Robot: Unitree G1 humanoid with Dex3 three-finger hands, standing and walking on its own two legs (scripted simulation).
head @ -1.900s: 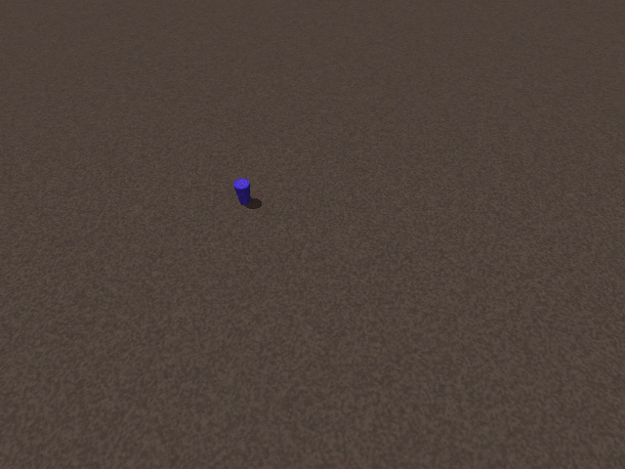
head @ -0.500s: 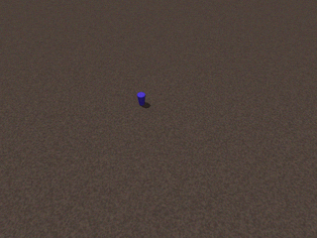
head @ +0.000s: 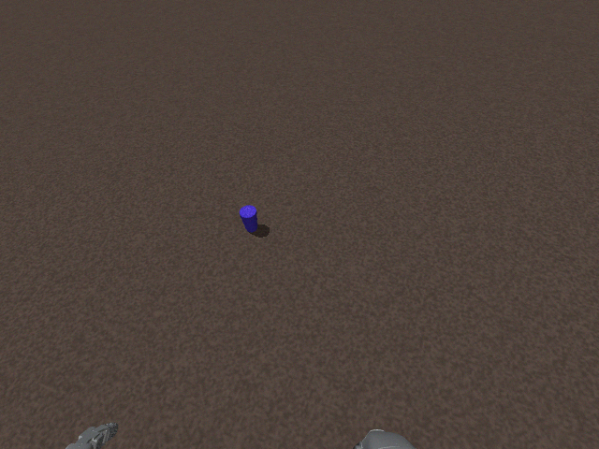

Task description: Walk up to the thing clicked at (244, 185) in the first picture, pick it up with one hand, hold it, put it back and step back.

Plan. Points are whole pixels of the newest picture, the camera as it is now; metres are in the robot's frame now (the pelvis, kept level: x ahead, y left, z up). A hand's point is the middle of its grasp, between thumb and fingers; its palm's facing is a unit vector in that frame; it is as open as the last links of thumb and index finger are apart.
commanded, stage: walk up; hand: left
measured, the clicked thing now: (249, 220) +1.10 +0.22 -0.70
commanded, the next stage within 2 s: none
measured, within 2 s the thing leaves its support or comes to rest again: neither
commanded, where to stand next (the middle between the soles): +0.68 -0.01 m, yaw +1 degrees
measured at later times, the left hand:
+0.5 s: hand (126, 400) +0.24 +0.30 -0.15, palm faces -0.05 -0.94 -0.34, open 7.4 cm
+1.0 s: hand (177, 263) +0.48 +0.24 -0.10, palm faces -0.01 -0.92 -0.40, open 7.4 cm
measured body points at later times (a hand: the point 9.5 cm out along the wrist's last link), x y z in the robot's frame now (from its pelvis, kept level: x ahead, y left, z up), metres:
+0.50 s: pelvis +0.22 +0.02 +0.01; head +0.23 +0.05 +0.46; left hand +0.24 +0.35 -0.12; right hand +0.30 -0.30 -0.07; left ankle +0.27 +0.13 -0.72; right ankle +0.15 -0.11 -0.66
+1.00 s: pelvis +0.39 -0.03 +0.01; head +0.41 -0.05 +0.46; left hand +0.47 +0.29 -0.07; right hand +0.46 -0.35 -0.12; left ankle +0.40 +0.11 -0.66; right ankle +0.44 -0.13 -0.72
